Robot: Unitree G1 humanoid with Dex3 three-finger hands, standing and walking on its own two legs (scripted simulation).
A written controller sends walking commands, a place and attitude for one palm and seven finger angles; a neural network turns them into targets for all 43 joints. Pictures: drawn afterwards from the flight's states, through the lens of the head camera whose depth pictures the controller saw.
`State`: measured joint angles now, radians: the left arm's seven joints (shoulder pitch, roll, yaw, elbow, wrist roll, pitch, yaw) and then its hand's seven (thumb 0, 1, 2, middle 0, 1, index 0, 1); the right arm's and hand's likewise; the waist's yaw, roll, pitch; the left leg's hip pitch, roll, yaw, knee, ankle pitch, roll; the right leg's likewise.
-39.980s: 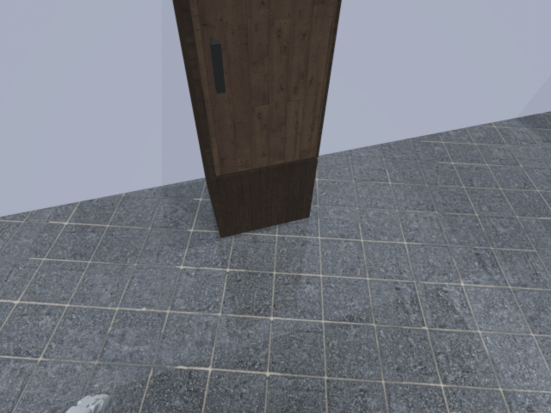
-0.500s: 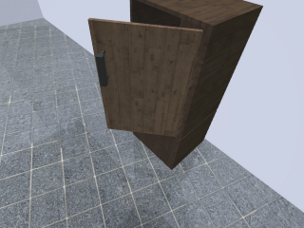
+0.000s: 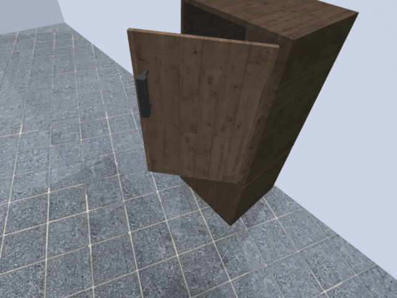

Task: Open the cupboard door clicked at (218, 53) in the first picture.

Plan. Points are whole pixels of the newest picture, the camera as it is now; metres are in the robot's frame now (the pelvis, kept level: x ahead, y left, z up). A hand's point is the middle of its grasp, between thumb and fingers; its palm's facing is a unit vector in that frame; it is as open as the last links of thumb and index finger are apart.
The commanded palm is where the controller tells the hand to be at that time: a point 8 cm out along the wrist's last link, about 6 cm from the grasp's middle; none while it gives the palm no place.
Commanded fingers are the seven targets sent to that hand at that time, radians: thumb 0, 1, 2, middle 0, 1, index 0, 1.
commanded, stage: come to a stop and stand still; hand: left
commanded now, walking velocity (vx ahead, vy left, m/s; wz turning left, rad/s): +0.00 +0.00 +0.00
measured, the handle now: (145, 93) +0.65 +0.21 +0.06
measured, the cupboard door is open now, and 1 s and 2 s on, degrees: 40 40 40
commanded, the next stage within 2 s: look again from close up in 0.72 s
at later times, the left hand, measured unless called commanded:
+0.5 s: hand out of the picture +0.03 +0.19 -0.18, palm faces -0.02 -0.98 -0.19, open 7.4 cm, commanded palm none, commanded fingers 0.00 0.90 0.90 -0.20 -0.30 -0.20 -0.30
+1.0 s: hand out of the picture +0.03 +0.20 -0.18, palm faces -0.02 -0.98 -0.19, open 7.4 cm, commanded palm none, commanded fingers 0.00 0.90 0.90 -0.20 -0.30 -0.20 -0.30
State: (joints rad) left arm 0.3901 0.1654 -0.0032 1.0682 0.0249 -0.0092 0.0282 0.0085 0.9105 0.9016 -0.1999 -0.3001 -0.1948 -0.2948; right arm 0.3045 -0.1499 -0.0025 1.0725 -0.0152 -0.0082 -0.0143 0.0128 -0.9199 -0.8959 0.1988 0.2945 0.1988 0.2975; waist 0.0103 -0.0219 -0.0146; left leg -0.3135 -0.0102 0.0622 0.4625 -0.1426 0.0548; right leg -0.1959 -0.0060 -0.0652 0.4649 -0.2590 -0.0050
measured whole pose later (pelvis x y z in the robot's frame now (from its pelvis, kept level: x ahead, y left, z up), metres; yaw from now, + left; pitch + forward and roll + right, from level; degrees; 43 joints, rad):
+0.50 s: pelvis +0.03 +0.01 +0.00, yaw -1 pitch -1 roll -1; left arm 0.30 0.20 -0.01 1.08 0.02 -0.02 0.03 0.01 0.91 0.90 -0.20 -0.30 -0.19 -0.29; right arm 0.24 -0.17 0.01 1.11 -0.01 -0.03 -0.01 0.01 -0.91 -0.90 0.20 0.29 0.20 0.30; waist 0.01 -0.03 0.01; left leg -0.24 -0.03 0.09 0.42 -0.17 0.07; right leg -0.13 -0.03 -0.03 0.41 -0.27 0.02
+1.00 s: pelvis +0.04 +0.02 +0.01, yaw -1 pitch -1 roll +0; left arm 0.30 0.20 -0.01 1.10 0.02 0.00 0.03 0.01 0.91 0.90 -0.20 -0.30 -0.19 -0.29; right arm 0.24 -0.17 0.01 1.12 -0.01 -0.03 -0.02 0.01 -0.91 -0.90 0.20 0.29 0.20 0.30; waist 0.01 -0.04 0.02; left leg -0.20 -0.05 0.10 0.37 -0.17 0.09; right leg -0.10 -0.05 -0.03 0.38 -0.27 0.04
